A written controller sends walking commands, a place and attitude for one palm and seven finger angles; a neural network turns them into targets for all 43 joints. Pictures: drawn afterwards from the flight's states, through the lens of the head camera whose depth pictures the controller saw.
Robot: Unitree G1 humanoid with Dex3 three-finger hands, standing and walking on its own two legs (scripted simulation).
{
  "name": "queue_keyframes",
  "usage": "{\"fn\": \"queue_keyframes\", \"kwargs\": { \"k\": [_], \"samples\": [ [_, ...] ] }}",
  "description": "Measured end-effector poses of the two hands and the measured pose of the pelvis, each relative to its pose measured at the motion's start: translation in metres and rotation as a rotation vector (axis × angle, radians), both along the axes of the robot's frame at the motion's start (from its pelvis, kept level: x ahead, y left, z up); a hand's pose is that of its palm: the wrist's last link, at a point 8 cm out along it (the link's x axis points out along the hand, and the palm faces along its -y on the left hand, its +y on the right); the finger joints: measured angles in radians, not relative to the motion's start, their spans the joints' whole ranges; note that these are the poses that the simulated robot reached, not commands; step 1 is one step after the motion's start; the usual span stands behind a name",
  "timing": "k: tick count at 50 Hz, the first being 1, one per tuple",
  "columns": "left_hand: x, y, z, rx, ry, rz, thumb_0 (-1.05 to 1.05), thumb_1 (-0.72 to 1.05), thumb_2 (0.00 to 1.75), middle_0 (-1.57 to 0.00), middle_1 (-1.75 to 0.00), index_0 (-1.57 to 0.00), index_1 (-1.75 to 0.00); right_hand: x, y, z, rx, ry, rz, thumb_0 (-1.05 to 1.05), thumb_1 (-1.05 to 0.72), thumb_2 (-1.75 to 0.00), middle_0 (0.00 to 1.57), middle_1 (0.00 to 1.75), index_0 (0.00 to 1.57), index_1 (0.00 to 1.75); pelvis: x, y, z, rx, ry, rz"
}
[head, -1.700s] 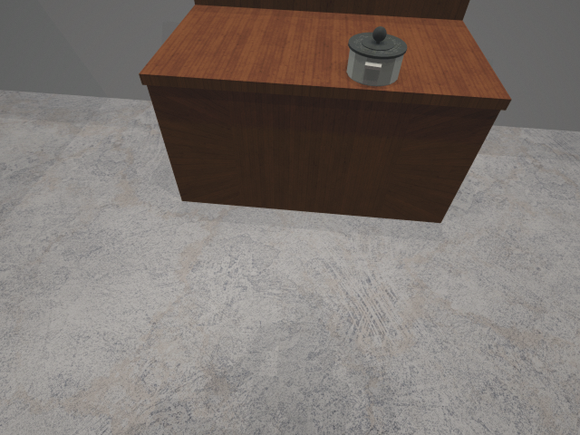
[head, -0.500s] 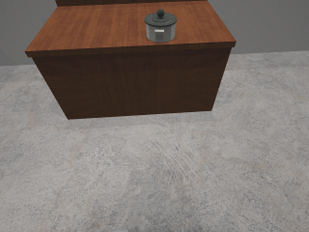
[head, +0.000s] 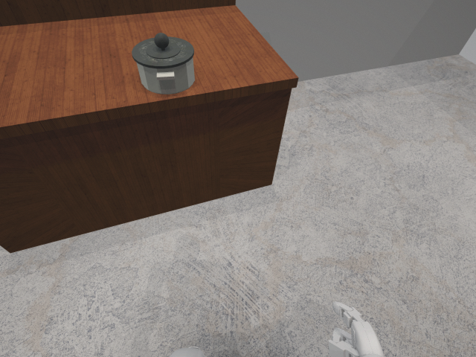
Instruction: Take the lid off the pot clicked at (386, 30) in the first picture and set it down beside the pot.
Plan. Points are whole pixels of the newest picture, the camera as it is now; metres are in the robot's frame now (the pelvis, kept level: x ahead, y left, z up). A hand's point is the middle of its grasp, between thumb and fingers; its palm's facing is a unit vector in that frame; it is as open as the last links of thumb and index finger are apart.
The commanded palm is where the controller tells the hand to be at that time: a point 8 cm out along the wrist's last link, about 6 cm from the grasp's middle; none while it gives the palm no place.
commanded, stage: walk to a spot facing it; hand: left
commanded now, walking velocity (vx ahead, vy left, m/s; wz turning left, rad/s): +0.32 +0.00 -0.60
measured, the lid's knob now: (161, 40) +0.94 +0.36 +0.05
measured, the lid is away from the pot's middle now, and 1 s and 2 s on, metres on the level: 0.00 0.00 0.00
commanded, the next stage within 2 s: turn to face it in 0.40 s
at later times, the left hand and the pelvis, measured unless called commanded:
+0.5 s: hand (227, 225) +0.42 +0.08 -0.14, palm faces -0.35 -0.91 -0.23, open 7.3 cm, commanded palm none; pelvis +0.20 -0.05 -0.01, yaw -17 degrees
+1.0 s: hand (208, 242) +0.38 +0.12 -0.16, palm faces -0.03 -0.98 -0.20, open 7.3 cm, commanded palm none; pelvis +0.31 -0.07 +0.01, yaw -6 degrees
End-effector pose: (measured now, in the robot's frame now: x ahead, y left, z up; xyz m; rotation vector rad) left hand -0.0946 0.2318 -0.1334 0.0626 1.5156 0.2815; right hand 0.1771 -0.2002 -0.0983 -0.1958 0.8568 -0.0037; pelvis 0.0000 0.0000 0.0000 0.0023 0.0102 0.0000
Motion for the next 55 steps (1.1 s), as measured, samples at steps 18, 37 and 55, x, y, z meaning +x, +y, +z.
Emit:
{"fn": "queue_keyframes", "kwargs": {
  "k": [18,37,55],
  "samples": [
    [0.423,-0.032,0.034,-0.023,-0.414,-0.499,0.0,0.91,0.9,-0.2,-0.3,-0.2,-0.3,-0.162,-0.029,-0.016,0.007,0.631,-0.497,0.0,-0.91,-0.9,0.19,0.3,0.2,0.3,0.147,-0.01,0.016,0.024,-0.02,-0.221],
    [0.531,-0.14,0.034,-0.069,-0.448,-0.524,-0.01,0.92,0.9,-0.21,-0.3,-0.21,-0.3,0.041,-0.096,-0.024,0.066,0.407,-0.512,0.0,-0.92,-0.9,0.19,0.3,0.2,0.3,0.267,-0.081,0.021,-0.01,-0.024,-0.264],
    [0.453,-0.047,0.011,0.041,-0.181,-0.17,0.0,0.91,0.9,-0.2,-0.3,-0.2,-0.3,0.171,-0.113,-0.007,-0.07,0.385,-0.247,0.0,-0.92,-0.9,0.2,0.3,0.2,0.3,0.319,-0.072,0.02,-0.014,-0.014,-0.057]
  ]
}}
